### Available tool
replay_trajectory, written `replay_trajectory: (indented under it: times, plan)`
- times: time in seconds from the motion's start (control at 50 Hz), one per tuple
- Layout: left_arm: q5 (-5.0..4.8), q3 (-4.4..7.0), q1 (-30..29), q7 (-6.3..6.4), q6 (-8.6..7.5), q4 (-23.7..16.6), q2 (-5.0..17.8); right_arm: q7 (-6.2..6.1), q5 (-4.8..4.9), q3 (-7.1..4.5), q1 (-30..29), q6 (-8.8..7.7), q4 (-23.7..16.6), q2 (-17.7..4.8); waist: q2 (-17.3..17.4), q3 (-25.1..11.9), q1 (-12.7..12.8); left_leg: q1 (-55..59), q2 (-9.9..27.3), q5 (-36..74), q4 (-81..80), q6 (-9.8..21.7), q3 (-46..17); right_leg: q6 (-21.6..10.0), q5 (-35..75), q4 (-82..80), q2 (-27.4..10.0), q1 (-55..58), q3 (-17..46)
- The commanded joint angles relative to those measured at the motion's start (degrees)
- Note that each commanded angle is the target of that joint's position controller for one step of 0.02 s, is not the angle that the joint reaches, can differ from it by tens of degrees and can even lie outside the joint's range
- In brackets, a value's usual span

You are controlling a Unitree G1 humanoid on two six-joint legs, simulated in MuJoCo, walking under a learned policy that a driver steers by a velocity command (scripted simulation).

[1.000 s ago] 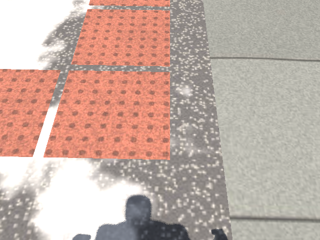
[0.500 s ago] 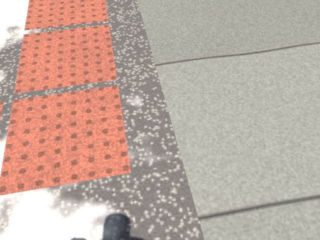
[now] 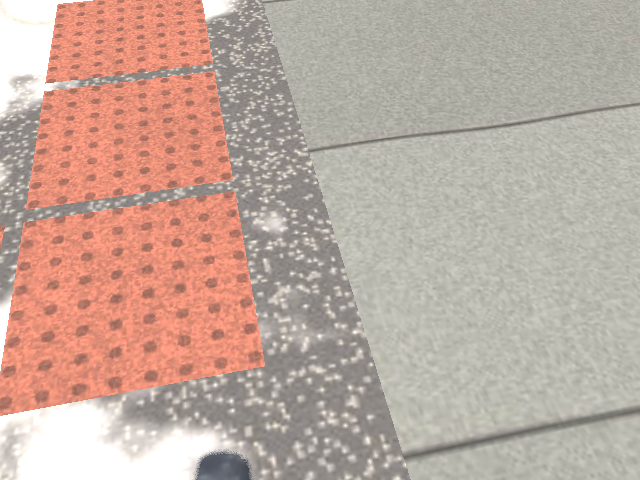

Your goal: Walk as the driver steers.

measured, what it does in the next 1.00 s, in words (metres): stands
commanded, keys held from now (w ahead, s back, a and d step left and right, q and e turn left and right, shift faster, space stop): no key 0.98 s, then w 0.02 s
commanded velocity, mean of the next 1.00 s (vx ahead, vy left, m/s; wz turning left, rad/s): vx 0.00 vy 0.00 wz -0.01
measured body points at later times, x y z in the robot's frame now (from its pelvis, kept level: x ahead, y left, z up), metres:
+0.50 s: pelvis +0.00 +0.02 +0.00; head +0.01 +0.02 +0.45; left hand +0.07 +0.28 -0.14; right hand +0.08 -0.24 -0.13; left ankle -0.01 +0.12 -0.74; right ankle +0.01 -0.12 -0.74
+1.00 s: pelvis +0.00 +0.03 +0.01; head +0.01 +0.03 +0.45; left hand +0.03 +0.29 -0.15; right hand +0.04 -0.23 -0.14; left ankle -0.01 +0.12 -0.74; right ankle +0.01 -0.12 -0.74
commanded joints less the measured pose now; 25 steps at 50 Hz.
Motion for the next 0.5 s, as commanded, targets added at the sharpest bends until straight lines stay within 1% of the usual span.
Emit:
replay_trajectory:
  times: [0.02,0.2,0.5]
  plan:
    - [-0.04,1.47,-0.44,0.48,-0.65,-2.29,6.4,-0.07,0.07,-1.45,-0.5,-0.8,-2.46,-6.36,-0.61,-2.58,-0.23,-0.13,3.61,8.18,-5.17,1.31,-3.51,-1.14,10.82,-4.35,-3.98,1.37,3.64]
    - [-0.17,1.51,-0.28,1.04,-0.41,1.69,6.03,-0.14,0.24,-1.08,0.78,-1.01,1.57,-6.52,0.03,-1.62,-0.15,-0.81,3.29,7.4,-6.82,1.43,-3.48,-0.64,11.74,-4.92,-3.76,3.2,3.06]
    - [-0.31,1.28,-0.13,1.48,-0.46,9.13,5.51,-0.42,0.42,-0.35,2.86,-0.97,7.83,-6.85,0.2,-0.46,-0.35,-0.61,3.21,6.57,-9.12,2.22,-3.87,0.31,11.25,-6.42,-3.33,3.79,1.62]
